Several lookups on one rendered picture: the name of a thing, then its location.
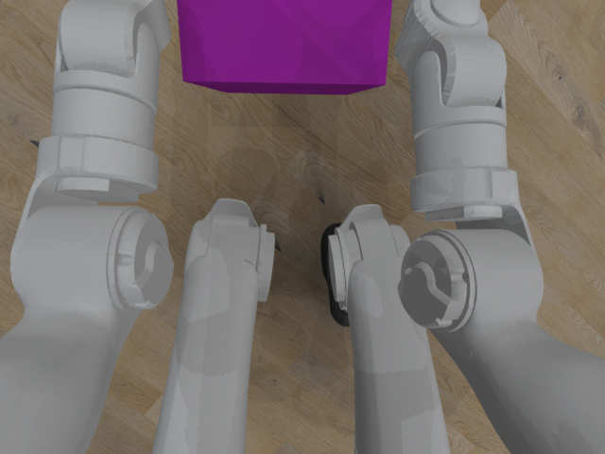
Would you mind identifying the robot right forearm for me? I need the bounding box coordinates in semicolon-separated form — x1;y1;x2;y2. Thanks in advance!
394;0;539;260

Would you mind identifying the robot right shin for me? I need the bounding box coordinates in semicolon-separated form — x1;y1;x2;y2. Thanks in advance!
338;204;410;312

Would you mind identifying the carton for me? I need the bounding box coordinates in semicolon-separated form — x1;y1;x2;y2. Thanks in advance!
177;0;392;95

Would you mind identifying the robot left forearm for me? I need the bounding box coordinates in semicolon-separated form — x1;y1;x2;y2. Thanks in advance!
10;0;171;291

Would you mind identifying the robot right upper arm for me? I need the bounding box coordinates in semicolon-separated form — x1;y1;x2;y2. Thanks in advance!
398;229;605;454

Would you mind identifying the robot left upper arm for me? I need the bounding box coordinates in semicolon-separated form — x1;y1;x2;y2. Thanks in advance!
0;204;174;454

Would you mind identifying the robot right foot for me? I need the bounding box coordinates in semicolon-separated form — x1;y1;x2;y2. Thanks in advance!
320;223;350;326

